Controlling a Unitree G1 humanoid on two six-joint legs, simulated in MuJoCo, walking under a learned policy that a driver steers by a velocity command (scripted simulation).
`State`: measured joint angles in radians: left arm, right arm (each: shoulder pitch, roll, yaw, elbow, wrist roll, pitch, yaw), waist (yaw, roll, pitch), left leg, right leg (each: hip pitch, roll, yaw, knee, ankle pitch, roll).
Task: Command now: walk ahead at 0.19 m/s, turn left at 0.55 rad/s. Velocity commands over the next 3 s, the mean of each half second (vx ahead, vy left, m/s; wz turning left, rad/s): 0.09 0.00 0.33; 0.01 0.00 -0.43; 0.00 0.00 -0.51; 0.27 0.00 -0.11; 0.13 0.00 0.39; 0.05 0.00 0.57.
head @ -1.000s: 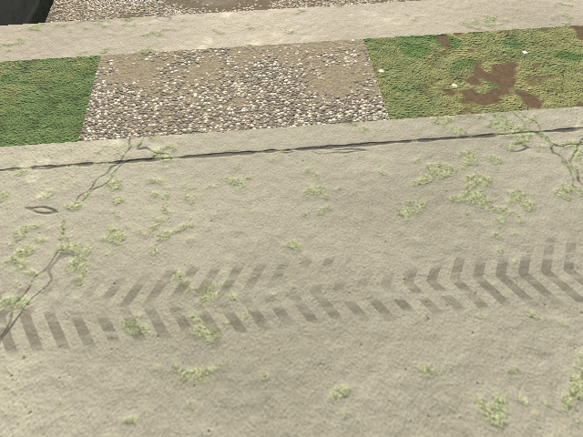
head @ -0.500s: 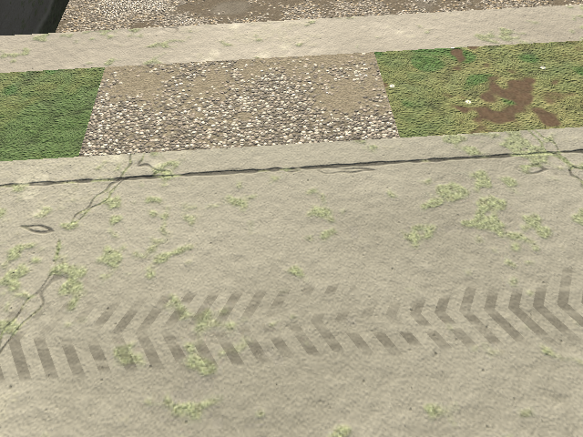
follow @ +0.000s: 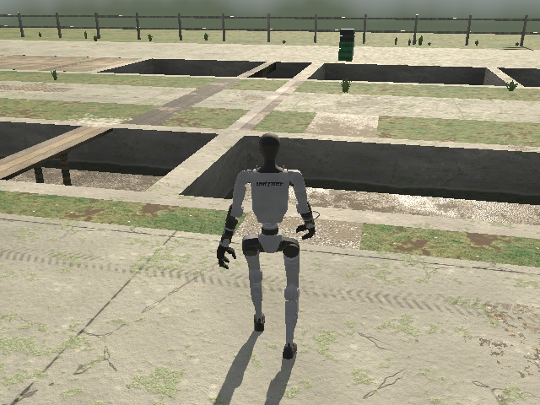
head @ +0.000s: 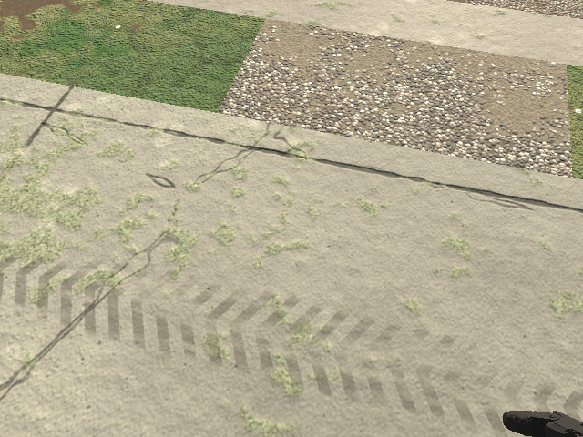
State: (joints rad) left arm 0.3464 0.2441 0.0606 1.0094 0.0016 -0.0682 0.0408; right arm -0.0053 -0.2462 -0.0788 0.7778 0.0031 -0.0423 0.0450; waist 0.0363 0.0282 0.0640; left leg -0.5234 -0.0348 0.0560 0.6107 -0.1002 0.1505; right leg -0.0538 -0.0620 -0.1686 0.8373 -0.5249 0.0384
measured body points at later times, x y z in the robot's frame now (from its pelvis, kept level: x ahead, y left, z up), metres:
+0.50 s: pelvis +0.10 -0.01 +0.02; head +0.12 -0.01 +0.47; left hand +0.17 +0.27 -0.10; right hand +0.29 -0.23 -0.09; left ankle +0.13 +0.07 -0.71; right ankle +0.15 -0.16 -0.71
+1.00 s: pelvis +0.12 -0.07 +0.03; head +0.16 -0.08 +0.47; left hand +0.33 +0.17 -0.06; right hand +0.20 -0.37 -0.09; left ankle +0.13 +0.07 -0.71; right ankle +0.12 -0.18 -0.70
